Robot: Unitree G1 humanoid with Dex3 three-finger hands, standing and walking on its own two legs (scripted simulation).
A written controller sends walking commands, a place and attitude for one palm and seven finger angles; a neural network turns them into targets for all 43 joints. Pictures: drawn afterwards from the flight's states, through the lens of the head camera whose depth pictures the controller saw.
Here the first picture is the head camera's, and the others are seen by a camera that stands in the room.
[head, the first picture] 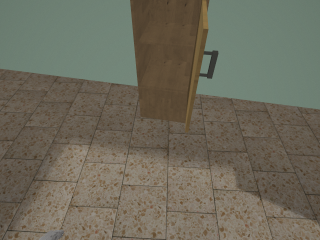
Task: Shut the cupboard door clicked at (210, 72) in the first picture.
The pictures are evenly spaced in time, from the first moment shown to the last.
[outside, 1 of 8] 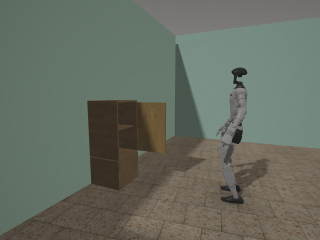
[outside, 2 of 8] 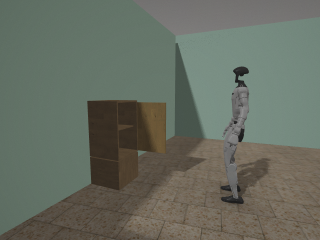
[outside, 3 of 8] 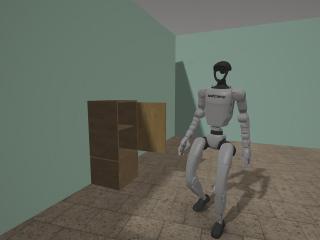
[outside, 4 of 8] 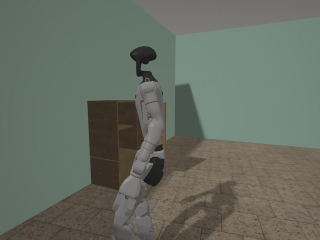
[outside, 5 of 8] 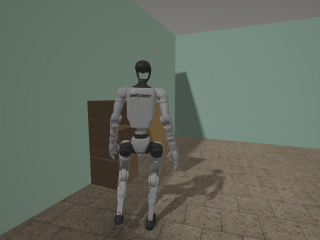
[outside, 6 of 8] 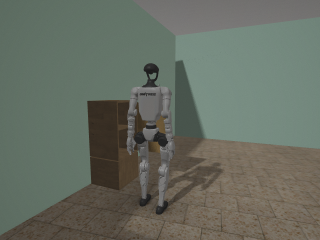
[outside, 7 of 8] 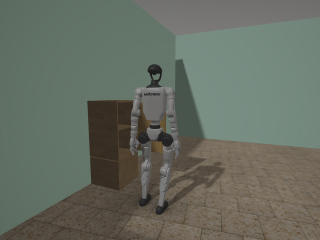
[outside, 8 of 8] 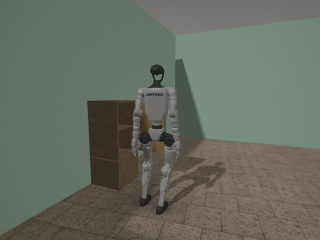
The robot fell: no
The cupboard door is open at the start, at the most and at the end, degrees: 93 93 93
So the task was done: no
